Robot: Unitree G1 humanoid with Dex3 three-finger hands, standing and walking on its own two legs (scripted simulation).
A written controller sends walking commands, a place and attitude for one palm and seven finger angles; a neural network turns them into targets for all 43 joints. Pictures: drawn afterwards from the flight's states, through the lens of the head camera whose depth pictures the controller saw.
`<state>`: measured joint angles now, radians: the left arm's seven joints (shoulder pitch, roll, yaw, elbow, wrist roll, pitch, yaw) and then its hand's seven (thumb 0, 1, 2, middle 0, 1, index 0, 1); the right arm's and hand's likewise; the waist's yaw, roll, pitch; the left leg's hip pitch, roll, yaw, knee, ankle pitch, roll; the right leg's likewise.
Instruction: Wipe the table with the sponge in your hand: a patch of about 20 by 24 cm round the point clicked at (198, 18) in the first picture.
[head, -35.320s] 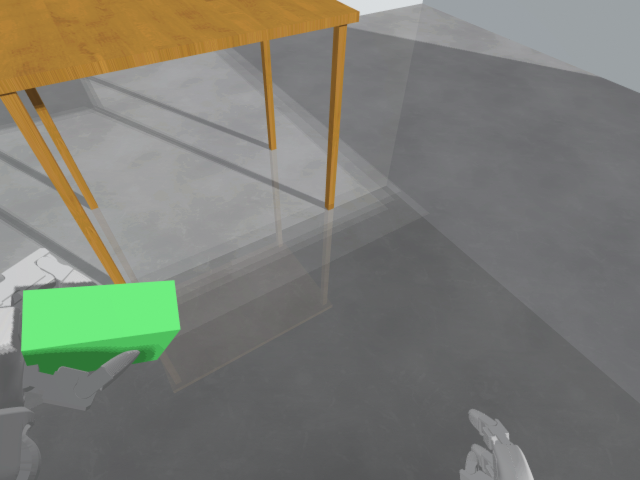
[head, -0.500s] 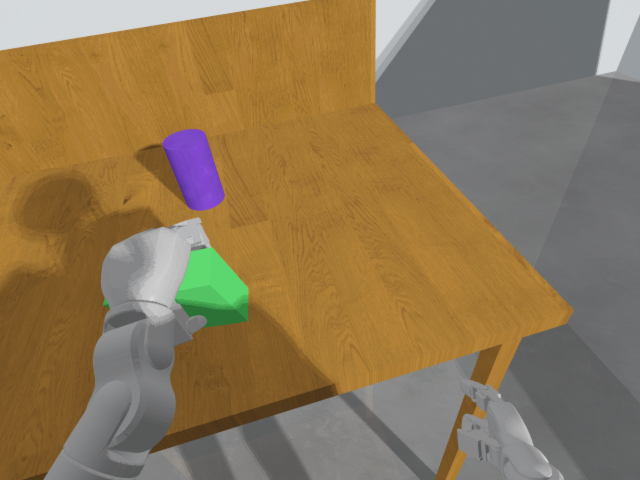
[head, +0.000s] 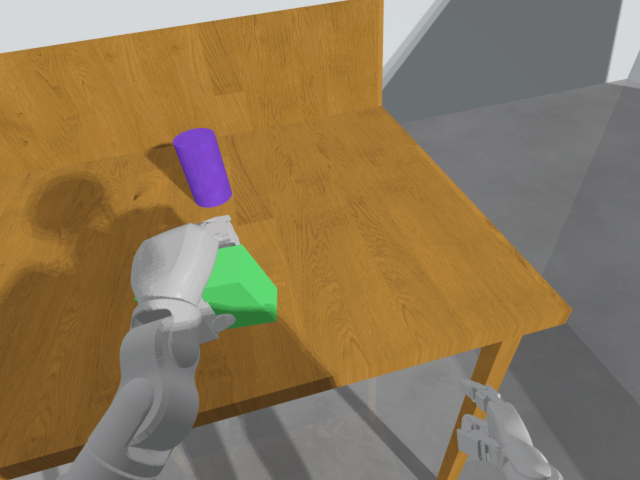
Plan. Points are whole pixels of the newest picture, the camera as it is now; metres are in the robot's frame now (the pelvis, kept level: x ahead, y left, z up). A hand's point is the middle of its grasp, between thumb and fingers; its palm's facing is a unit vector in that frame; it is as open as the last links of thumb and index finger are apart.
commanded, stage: slide across to the third lane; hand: left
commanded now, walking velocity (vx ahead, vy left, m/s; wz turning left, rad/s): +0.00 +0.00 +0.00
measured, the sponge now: (219, 299) +0.28 +0.18 +0.12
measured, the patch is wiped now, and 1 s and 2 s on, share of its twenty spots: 0.75 0.85 1.00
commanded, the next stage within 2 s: wipe forward along the third lane in 0.32 s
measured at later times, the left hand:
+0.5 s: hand (265, 275) +0.28 +0.11 +0.17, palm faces +0.18 -0.31 -0.93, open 9.2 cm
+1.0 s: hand (262, 252) +0.33 +0.13 +0.16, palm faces +0.11 -0.14 -0.98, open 9.1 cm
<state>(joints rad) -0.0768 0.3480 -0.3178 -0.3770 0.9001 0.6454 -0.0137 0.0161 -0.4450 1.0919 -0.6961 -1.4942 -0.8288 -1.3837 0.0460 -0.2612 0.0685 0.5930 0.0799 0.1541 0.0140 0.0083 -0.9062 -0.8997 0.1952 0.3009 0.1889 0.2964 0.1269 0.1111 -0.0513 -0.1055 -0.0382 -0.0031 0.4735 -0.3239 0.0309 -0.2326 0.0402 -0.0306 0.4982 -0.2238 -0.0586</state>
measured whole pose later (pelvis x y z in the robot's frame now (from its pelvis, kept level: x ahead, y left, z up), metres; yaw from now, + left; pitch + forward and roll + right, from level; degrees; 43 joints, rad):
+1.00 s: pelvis -0.03 -0.04 +0.00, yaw -1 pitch -2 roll +2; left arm -0.45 0.34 -0.33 0.16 0.89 0.64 -0.05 -0.04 -0.47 1.09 -0.76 -1.45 -0.87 -1.34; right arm 0.05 -0.28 0.05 0.67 0.07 0.13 -0.06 0.01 -0.91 -0.90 0.20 0.30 0.19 0.30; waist 0.06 0.10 -0.06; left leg -0.15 0.00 0.01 0.44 -0.27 0.00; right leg -0.27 0.08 -0.03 0.45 -0.15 -0.11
